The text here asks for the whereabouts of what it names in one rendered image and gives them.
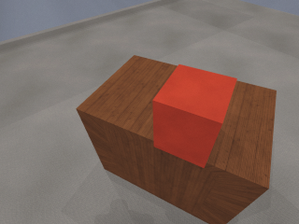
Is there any carton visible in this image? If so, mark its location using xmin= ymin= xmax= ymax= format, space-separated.
xmin=152 ymin=64 xmax=237 ymax=168

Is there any pedestal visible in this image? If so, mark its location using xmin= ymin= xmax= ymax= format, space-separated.
xmin=76 ymin=55 xmax=277 ymax=224

